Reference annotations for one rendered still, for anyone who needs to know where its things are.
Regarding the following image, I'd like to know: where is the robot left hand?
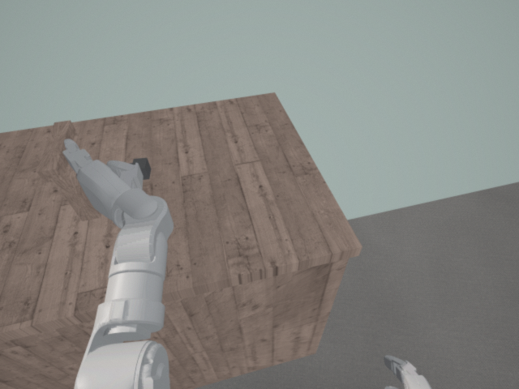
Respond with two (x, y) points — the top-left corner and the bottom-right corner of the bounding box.
(62, 139), (144, 220)

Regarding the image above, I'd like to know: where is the counter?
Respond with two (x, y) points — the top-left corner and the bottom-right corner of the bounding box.
(0, 92), (362, 389)

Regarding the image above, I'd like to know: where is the left robot forearm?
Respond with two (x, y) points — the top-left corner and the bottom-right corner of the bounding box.
(74, 188), (174, 389)

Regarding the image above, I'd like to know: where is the robot right hand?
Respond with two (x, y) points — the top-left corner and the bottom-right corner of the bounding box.
(384, 355), (431, 389)

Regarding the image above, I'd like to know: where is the left robot upper arm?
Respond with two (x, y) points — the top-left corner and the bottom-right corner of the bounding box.
(76, 340), (170, 389)

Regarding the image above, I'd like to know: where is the tap lever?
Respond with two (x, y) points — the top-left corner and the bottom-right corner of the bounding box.
(76, 158), (151, 180)

